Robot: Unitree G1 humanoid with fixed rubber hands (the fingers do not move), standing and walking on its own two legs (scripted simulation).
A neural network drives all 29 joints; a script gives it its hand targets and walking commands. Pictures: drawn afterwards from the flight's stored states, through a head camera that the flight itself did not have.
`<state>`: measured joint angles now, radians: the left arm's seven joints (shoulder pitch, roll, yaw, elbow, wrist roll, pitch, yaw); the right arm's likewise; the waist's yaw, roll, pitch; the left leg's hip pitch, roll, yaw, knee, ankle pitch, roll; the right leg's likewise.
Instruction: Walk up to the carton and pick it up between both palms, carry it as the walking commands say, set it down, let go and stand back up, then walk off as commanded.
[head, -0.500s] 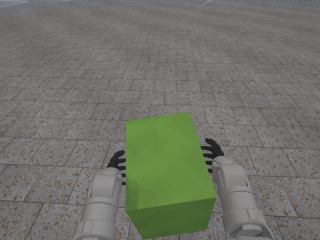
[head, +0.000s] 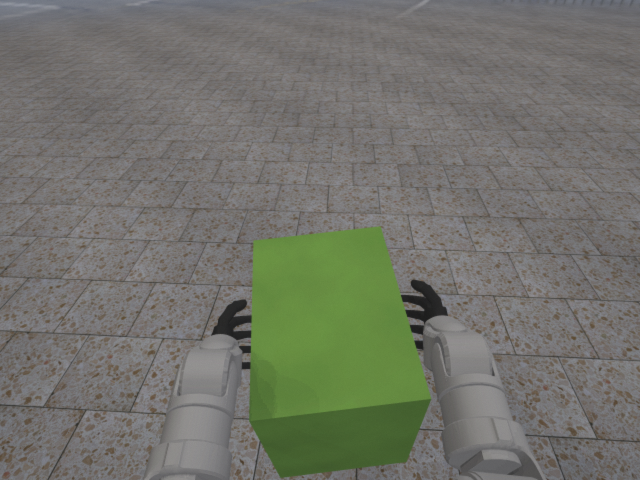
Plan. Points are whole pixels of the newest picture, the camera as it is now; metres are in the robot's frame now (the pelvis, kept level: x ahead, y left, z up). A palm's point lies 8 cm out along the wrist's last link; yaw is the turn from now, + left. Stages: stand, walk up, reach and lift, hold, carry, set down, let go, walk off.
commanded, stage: hold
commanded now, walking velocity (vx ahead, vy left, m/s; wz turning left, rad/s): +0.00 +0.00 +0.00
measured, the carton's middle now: (330, 352) +0.33 -0.01 -0.02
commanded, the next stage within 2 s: carry in 0.74 s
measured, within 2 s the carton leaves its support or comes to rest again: neither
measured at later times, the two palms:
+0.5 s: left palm (210, 366) +0.27 +0.15 +0.05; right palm (430, 348) +0.28 -0.13 +0.06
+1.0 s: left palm (263, 343) +0.29 +0.08 +0.07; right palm (481, 341) +0.29 -0.20 +0.06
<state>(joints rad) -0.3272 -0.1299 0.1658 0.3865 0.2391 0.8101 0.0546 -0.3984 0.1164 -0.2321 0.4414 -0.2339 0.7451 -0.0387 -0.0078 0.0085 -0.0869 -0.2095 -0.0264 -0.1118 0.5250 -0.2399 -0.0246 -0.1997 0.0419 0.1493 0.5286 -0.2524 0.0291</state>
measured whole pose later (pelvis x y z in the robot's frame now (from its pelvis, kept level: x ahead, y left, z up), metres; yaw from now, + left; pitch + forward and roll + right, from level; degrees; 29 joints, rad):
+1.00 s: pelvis -0.02 -0.04 -0.01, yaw -3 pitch -1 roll +3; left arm -0.32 -0.13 0.16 0.12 0.20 0.92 0.06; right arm -0.37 0.13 -0.14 0.15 -0.23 0.88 -0.07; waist 0.00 0.00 -0.07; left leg -0.34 0.01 -0.07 0.60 -0.26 -0.07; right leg -0.33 0.05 0.05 0.70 -0.40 -0.05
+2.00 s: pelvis -0.08 -0.07 +0.00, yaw -1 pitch +1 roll +1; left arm -0.15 -0.13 0.05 -0.43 0.07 1.29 0.13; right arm -0.15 0.13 -0.04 -0.46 -0.12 1.26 -0.15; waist -0.01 -0.02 -0.09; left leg -0.36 0.00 0.13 0.54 -0.34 0.06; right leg -0.33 0.09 -0.05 0.43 -0.13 -0.08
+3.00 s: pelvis -0.10 -0.02 -0.01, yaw -3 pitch +0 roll -2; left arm -0.15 -0.13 0.04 -0.41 0.07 1.30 0.14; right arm -0.13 0.13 -0.04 -0.44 -0.12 1.26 -0.14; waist -0.01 0.03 -0.10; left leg -0.40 0.00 0.18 0.55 -0.18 0.12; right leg -0.31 0.05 -0.02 0.56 -0.26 -0.03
